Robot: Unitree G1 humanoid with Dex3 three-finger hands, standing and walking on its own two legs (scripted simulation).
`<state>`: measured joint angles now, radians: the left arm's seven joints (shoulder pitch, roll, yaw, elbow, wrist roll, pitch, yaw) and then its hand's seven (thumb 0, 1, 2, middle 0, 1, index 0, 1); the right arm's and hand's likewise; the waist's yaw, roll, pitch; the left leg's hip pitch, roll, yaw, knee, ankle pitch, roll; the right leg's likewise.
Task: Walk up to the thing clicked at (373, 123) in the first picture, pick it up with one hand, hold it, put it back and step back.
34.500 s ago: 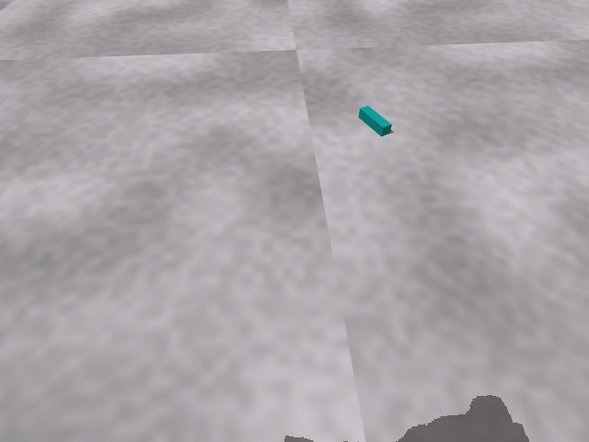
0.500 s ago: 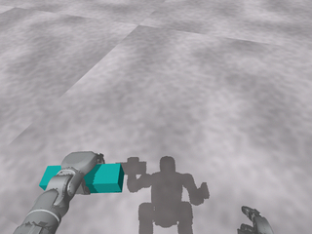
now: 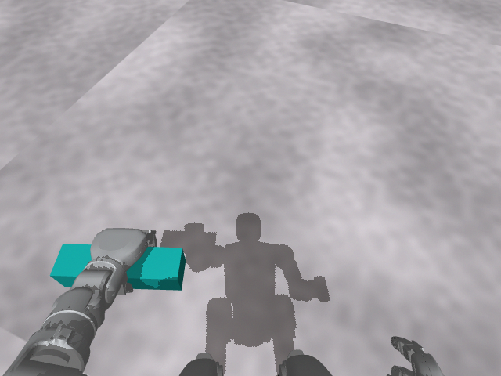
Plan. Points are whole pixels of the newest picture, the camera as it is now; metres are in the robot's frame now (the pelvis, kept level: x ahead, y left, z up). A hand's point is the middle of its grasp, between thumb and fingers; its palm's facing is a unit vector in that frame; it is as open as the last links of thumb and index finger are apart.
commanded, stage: crouch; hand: left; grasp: from above
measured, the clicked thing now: (123, 267) +0.34 +0.24 -0.12
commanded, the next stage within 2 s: lower in 1.58 s
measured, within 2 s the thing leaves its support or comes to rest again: neither
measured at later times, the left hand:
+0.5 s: hand (153, 274) +0.40 +0.24 -0.34, palm faces -0.47 +0.05 -0.88, open 9.6 cm
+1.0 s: hand (165, 277) +0.44 +0.25 -0.49, palm faces -0.48 +0.00 -0.88, open 9.4 cm
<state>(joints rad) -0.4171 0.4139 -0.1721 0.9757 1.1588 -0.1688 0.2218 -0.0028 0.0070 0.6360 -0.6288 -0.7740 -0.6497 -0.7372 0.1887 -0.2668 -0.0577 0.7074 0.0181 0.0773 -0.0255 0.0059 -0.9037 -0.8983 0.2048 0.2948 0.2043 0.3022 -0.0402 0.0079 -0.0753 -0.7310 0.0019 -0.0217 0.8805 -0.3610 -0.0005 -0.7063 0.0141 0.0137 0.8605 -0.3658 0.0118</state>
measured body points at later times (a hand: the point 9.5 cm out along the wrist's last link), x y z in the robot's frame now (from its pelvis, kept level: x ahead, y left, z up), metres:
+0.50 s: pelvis -0.04 +0.01 -0.20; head +0.15 +0.03 +0.20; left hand +0.42 +0.24 -0.28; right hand -0.02 -0.26 -0.32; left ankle +0.04 +0.12 -0.69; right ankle +0.03 -0.13 -0.69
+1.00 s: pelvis -0.04 +0.01 -0.31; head +0.21 +0.05 +0.05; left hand +0.46 +0.25 -0.44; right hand -0.01 -0.28 -0.42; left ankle +0.04 +0.12 -0.69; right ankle +0.03 -0.13 -0.69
